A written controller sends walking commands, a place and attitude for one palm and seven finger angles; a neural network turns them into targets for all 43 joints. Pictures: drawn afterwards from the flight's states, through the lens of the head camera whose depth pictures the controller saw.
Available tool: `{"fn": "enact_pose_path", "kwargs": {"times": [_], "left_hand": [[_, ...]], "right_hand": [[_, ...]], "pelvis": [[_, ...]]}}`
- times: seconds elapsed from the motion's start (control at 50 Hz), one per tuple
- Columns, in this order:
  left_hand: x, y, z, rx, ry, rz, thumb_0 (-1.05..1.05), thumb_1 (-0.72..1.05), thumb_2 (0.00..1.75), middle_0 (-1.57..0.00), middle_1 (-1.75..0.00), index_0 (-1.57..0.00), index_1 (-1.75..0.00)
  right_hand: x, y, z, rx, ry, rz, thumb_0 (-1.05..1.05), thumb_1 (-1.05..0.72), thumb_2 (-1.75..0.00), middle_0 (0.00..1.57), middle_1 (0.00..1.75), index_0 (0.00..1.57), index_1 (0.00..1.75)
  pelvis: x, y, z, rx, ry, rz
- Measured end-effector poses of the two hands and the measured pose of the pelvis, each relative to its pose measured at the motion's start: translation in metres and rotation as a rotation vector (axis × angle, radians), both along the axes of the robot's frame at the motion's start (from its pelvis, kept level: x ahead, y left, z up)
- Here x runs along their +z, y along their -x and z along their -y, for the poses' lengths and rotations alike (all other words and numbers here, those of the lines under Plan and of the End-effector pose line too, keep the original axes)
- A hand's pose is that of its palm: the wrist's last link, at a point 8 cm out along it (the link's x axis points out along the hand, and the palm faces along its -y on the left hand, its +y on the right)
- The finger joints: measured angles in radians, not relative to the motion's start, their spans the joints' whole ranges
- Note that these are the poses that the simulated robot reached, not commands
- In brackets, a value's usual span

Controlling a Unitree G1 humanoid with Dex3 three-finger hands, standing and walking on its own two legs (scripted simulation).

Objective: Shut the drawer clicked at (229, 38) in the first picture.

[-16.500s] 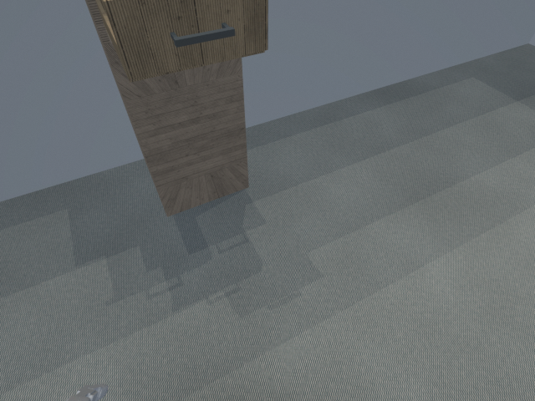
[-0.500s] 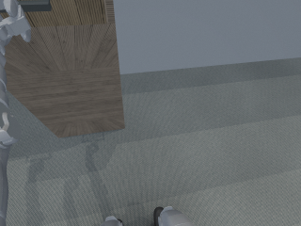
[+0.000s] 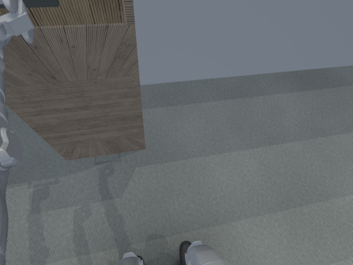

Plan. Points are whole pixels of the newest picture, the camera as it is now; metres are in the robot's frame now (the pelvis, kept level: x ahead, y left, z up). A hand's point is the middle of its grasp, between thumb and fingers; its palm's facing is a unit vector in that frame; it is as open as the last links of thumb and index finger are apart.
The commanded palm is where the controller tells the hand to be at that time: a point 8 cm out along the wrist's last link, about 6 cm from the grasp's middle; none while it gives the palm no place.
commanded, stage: pull the fist back off the drawer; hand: left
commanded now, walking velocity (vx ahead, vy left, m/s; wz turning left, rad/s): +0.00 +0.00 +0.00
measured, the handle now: out of the picture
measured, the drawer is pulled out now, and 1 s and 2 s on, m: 0.00 0.00 0.00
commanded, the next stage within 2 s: draw the hand back to the body in 0.66 s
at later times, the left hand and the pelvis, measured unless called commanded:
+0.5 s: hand (35, 18) +0.56 +0.18 +0.18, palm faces +0.04 -1.00 +0.01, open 3.4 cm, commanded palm +0.53 +0.23 +0.17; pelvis +0.01 -0.01 +0.00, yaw -2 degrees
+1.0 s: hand (26, 48) +0.49 +0.19 +0.18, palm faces +0.03 -1.00 +0.01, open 3.3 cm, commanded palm +0.44 +0.24 +0.18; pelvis +0.03 -0.01 +0.01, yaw -2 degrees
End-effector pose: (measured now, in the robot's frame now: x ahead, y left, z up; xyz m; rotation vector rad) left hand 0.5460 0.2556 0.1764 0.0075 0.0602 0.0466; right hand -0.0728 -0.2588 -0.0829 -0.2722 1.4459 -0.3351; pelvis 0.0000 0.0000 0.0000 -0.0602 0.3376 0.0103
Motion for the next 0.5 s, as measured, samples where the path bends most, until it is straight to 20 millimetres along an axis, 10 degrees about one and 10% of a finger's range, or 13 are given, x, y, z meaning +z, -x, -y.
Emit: {"fn": "enact_pose_path", "kwargs": {"times": [0.5], "left_hand": [[0.001, 0.008, 0.019, -0.009, 0.016, 0.048, 0.04, 0.9, 0.95, -1.4, -1.6, -1.4, -1.6]], "right_hand": [[-0.006, -0.018, 0.001, -0.037, -0.053, 0.056, 0.0, -0.91, -0.89, 0.2, 0.3, 0.2, 0.3]], "pelvis": [[0.004, -0.012, 0.006, -0.036, -0.014, 0.039]]}}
